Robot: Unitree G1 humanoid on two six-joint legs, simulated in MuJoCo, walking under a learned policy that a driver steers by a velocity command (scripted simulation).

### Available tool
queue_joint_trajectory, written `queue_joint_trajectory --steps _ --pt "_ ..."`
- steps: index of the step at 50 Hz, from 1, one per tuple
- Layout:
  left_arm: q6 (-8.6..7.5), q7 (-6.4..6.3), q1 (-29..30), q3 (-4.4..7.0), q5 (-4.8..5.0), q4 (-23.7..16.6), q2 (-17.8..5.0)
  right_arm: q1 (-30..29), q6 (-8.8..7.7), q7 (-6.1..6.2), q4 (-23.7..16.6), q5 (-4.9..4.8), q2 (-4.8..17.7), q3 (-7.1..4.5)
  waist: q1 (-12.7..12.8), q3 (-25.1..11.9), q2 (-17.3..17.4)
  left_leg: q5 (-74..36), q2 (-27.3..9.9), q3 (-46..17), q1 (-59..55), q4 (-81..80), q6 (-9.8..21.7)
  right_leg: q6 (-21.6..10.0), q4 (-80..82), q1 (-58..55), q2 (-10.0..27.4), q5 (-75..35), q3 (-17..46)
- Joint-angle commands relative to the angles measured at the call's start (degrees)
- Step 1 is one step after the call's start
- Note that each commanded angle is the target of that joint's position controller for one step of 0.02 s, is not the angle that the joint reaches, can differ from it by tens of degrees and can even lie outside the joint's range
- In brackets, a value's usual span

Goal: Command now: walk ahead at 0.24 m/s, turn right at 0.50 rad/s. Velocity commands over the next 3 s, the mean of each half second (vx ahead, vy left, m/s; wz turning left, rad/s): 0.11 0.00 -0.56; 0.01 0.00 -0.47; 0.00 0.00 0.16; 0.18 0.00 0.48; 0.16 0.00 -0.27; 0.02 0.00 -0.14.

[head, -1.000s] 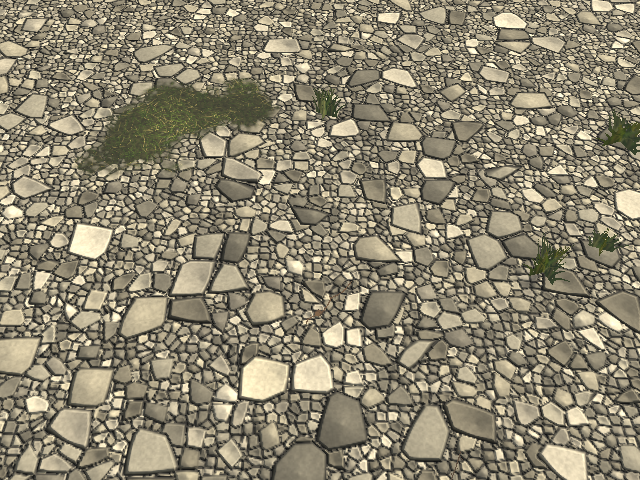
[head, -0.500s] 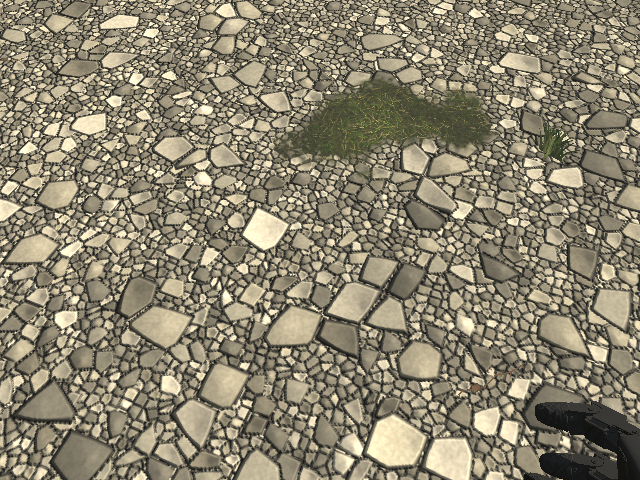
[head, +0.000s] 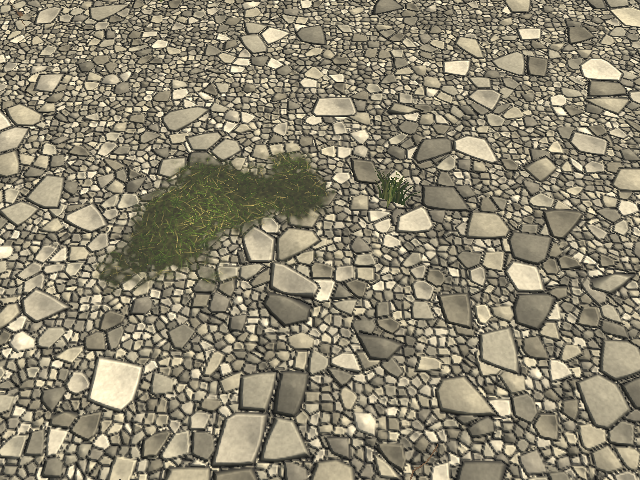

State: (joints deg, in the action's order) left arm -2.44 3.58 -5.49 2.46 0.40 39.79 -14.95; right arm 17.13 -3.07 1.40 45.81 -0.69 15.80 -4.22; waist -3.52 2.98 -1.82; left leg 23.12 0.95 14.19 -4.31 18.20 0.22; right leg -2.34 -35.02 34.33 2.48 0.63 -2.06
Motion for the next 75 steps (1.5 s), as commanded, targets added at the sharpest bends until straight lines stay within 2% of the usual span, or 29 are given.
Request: queue_joint_trajectory --steps 1,2,3,4,5,7,11,19,24,25,26,27,28,30,38,44,45,46,47,49,52,56,59,62,64,69,72,74,75 --pt "-0.34 -0.28 -13.5 4.54 -0.01 -1.6 -10.7 -4.5 0.89 1.07 -4.8 -1.22 10.9 -2.66 10.0 -9.0 5.6 -61.0 -12.3 -2.2 4.2 23.1 3.3 -4.1 5.6 -19.2 -6.2 -0.7 -2.9" --pt "0.06 -1.80 -17.2 5.79 -0.19 -1.4 -15.0 -2.2 0.32 0.82 -5.6 0.11 8.3 -1.61 11.0 -13.5 -1.9 -37.3 -8.0 -2.1 15.7 39.7 -0.5 -7.4 6.4 -33.4 0.1 -22.0 6.6" --pt "0.05 -2.47 -13.4 5.92 -1.47 -3.5 -20.1 6.6 -0.42 -0.30 -7.1 2.84 1.5 0.58 2.7 -21.0 -14.0 18.3 2.8 -8.3 38.3 62.2 -4.7 -20.5 1.5 -52.6 16.2 -45.5 32.4" --pt "-0.01 -1.96 -14.5 5.31 -1.43 -5.6 -17.0 4.4 -1.22 -1.20 -6.1 1.50 7.2 0.09 7.9 -32.3 -5.4 17.6 2.8 -20.9 39.7 68.0 -4.1 -24.1 7.5 -53.7 19.0 -35.7 40.6" --pt "-0.02 -1.75 -10.7 4.64 -0.80 -6.2 -14.2 -1.9 -1.12 -1.27 -7.8 -0.41 9.3 -0.50 8.2 -25.0 -1.6 12.1 0.1 -21.5 42.5 65.7 -2.9 -21.1 10.1 -47.8 16.2 -27.3 33.4" --pt "0.61 -2.40 -5.3 3.49 1.02 -6.4 -9.9 -5.5 -0.06 0.21 -8.3 0.85 8.7 -0.49 4.7 -12.0 3.2 4.6 -3.4 -19.9 42.7 56.7 -3.2 -15.8 13.8 -31.4 10.8 -15.7 25.4" --pt "1.23 -3.39 -2.9 3.88 -0.77 -7.0 -10.9 -2.6 1.93 0.96 -7.7 1.51 6.6 -0.15 1.3 -10.1 -1.5 0.6 -2.7 -18.6 33.9 45.9 -4.8 -14.2 16.0 -17.9 6.4 -18.9 20.0" --pt "4.03 -5.53 -2.6 4.32 -0.04 -7.7 -12.0 -9.4 2.39 0.91 -9.2 0.86 6.0 0.12 4.1 -10.2 -6.0 -7.3 -0.4 -20.4 31.7 28.3 -6.0 -10.0 15.2 -16.9 3.2 8.4 25.0" --pt "4.86 -5.23 -2.2 4.05 0.63 -8.3 -10.9 -7.0 0.47 -0.33 -8.8 0.41 6.6 -0.67 2.7 -10.0 -8.1 -9.8 0.9 -19.5 23.1 9.5 -3.0 -7.8 9.0 -20.3 2.5 0.6 30.4" --pt "5.05 -5.35 -2.7 3.71 0.92 -8.5 -9.7 -5.3 0.25 -0.38 -8.3 0.75 8.1 -1.30 2.2 -10.0 -6.5 -15.5 -2.5 -21.0 17.6 3.5 -1.5 -5.4 6.0 -17.7 0.2 4.7 29.0" --pt "5.12 -5.22 -6.2 2.88 0.26 -8.4 -6.4 -5.6 0.61 -0.03 -9.1 1.76 12.3 -2.19 4.7 -11.2 5.4 -23.0 -15.3 -31.6 11.4 1.3 3.2 -1.9 -5.6 -11.6 -5.6 22.7 21.2" --pt "4.46 -5.09 -4.7 3.65 0.69 -10.6 -8.8 -6.1 1.19 -0.22 -8.5 3.79 14.6 -2.81 5.5 -7.3 21.1 -33.1 -23.2 -44.8 12.8 -1.0 13.0 1.4 -16.3 0.1 -12.4 36.5 11.4" --pt "4.03 -4.99 -6.7 5.10 -0.22 -9.0 -13.5 -7.9 1.12 -0.16 -10.0 3.43 11.3 -2.12 5.1 -7.6 15.0 -34.7 -24.5 -43.3 13.0 0.1 15.3 3.6 -27.8 1.1 -8.3 35.0 12.4" --pt "5.14 -5.23 -8.1 5.60 0.62 -6.1 -12.8 -11.0 1.52 0.33 -11.0 1.93 7.6 -1.18 5.8 -6.6 8.4 -32.8 -17.5 -31.5 13.1 2.6 10.7 6.0 -34.4 1.3 -6.9 28.4 10.5" --pt "5.72 -4.04 -0.8 2.89 0.74 -10.1 -6.1 -7.8 3.62 1.28 -9.7 1.43 10.2 -2.24 0.8 -7.8 12.9 -35.0 -16.6 -20.3 8.1 2.4 12.1 8.3 -18.1 -3.6 -2.0 23.9 3.0" --pt "5.72 -3.18 -7.1 3.20 0.30 -7.4 -6.4 -9.7 3.56 -0.08 -8.1 -1.22 10.7 -2.09 4.2 -7.9 12.4 -32.2 -16.3 -18.4 12.9 7.5 9.7 2.9 10.1 -21.2 -4.4 11.0 -1.2" --pt "5.64 -3.37 -7.7 3.39 0.12 -7.2 -7.5 -6.5 3.21 -0.27 -6.6 -1.17 8.8 -1.41 4.1 -8.1 9.3 -26.4 -14.5 -16.5 17.4 10.2 5.9 1.2 15.6 -28.2 -3.4 3.9 1.5" --pt "5.57 -4.11 -8.7 4.00 -0.13 -7.9 -11.5 -4.8 2.78 -0.79 -7.0 1.46 4.8 0.01 2.5 -11.1 -3.5 -8.9 -9.6 -11.4 26.4 21.0 0.0 -2.0 15.6 -37.9 8.0 -12.1 15.7" --pt "5.04 -4.07 -6.3 3.81 -1.77 -8.4 -13.2 -7.6 2.54 -0.65 -9.2 2.30 3.7 0.62 2.7 -9.9 -14.4 12.1 -4.4 -11.0 34.3 27.1 -3.6 -12.6 14.3 -33.5 18.5 -19.2 25.3" --pt "3.07 -3.75 -5.0 2.45 -2.67 -7.3 -8.7 -10.7 3.23 0.07 -8.5 0.64 8.8 -1.17 4.9 -8.2 -8.2 11.7 -5.6 -16.4 33.5 38.5 -4.6 -14.1 16.1 -28.0 14.9 -11.0 21.1" --pt "2.19 -4.18 -0.3 1.86 -1.08 -6.3 -7.7 -7.4 4.31 0.69 -5.7 1.05 8.0 -1.54 2.8 -5.9 -6.7 3.8 -5.2 -17.0 31.7 39.7 -5.7 -10.4 15.6 -25.1 10.2 -12.4 15.1" --pt "2.45 -4.40 0.4 0.93 -1.37 -4.4 -4.6 -6.5 4.05 0.16 -4.5 0.61 4.1 0.03 3.1 -7.3 -5.9 0.2 -5.2 -15.7 25.0 27.2 -6.0 -9.7 14.3 -25.9 7.8 -11.4 11.4" --pt "2.68 -4.39 -0.1 1.19 -1.60 -2.5 -5.9 -6.6 4.10 -0.28 -4.3 0.08 5.2 0.22 3.7 -6.7 -6.0 -2.8 -4.4 -14.2 20.4 18.0 -5.3 -10.1 13.7 -25.5 9.1 -6.3 12.6" --pt "2.85 -4.97 -2.1 2.07 -0.63 -0.9 -8.1 -6.8 3.89 -0.31 -5.2 0.91 8.9 -0.24 3.3 -4.6 -2.1 -20.7 -4.7 -15.7 16.6 8.1 -2.2 -5.6 11.6 -23.6 6.9 4.1 11.4" --pt "2.80 -5.54 -3.1 2.41 -1.69 -1.5 -7.6 -7.2 3.86 -0.13 -5.3 -0.01 12.6 -1.42 5.8 -4.3 8.4 -26.1 -7.8 -21.6 19.8 9.7 3.3 -1.0 7.6 -22.3 -0.3 12.7 3.9" --pt "3.83 -6.32 -0.9 2.92 -1.01 -2.6 -4.3 -7.7 3.04 0.33 -7.1 0.61 10.9 -1.44 4.2 -3.7 14.4 -18.9 -12.6 -34.9 21.6 3.6 8.9 0.9 -1.7 -18.5 -4.8 16.6 0.9" --pt "3.04 -5.52 -4.3 4.05 -1.17 -1.5 -6.5 -9.3 3.38 0.55 -9.3 -0.12 9.3 -1.33 4.6 -5.7 6.8 -15.4 -7.4 -30.0 26.9 10.3 4.8 -1.3 5.5 -24.9 -0.4 12.6 4.2" --pt "2.94 -5.13 -6.8 5.07 -1.44 -1.0 -10.3 -8.7 3.99 0.63 -10.6 -0.33 6.9 -0.78 4.7 -5.4 -10.4 -0.2 1.3 -17.3 36.5 27.9 -1.3 -9.3 17.0 -29.3 14.3 6.1 19.9" --pt "2.31 -5.18 -6.5 4.41 -2.08 -2.0 -9.3 -8.6 4.33 0.60 -10.9 0.17 8.6 -1.55 5.3 -5.9 -11.3 13.5 -0.7 -17.8 39.8 42.2 -2.8 -15.0 18.4 -29.3 21.6 -2.9 25.6"
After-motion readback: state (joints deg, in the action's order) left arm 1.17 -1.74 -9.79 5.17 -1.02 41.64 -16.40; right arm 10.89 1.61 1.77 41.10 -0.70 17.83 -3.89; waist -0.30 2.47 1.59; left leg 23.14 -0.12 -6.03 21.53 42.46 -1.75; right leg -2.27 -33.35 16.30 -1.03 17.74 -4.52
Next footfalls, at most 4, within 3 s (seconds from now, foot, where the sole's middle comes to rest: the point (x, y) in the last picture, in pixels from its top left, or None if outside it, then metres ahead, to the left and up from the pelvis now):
0.04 right None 0.20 -0.09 -0.76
0.50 left None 0.26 0.12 -0.76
0.90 right None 0.11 -0.11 -0.76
1.24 left None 0.23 0.11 -0.76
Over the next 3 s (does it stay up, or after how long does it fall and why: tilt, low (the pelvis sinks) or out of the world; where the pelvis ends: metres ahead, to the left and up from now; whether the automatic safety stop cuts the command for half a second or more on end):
stays up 0.43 0.05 0.01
